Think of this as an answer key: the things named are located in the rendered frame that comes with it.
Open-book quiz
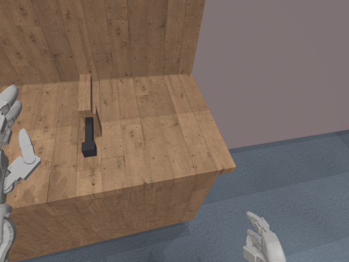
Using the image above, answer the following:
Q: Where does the counter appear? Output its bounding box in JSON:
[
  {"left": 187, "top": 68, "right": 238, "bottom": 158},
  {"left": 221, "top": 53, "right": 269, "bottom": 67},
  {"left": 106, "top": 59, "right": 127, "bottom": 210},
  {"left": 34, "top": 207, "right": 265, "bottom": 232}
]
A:
[{"left": 0, "top": 0, "right": 236, "bottom": 262}]

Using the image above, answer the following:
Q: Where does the tap lever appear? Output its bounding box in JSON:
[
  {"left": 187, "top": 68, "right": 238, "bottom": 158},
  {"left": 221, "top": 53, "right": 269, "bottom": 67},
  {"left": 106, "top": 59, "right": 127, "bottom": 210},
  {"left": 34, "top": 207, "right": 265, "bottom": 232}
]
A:
[{"left": 82, "top": 117, "right": 97, "bottom": 157}]

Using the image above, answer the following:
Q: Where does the robot left hand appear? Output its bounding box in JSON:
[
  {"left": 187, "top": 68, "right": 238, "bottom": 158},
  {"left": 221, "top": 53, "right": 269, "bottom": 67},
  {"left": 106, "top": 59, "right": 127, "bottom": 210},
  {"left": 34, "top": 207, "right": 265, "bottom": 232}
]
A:
[{"left": 0, "top": 85, "right": 41, "bottom": 204}]

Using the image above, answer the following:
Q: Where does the robot left forearm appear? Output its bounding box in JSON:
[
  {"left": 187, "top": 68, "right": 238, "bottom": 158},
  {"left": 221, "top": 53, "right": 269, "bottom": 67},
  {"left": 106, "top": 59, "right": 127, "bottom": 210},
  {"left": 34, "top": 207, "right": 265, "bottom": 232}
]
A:
[{"left": 0, "top": 204, "right": 17, "bottom": 262}]

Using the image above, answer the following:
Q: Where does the robot right hand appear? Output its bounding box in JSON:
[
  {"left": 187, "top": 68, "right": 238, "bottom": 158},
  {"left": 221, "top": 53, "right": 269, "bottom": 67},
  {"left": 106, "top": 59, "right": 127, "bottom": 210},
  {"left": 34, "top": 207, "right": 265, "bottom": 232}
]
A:
[{"left": 243, "top": 211, "right": 286, "bottom": 262}]

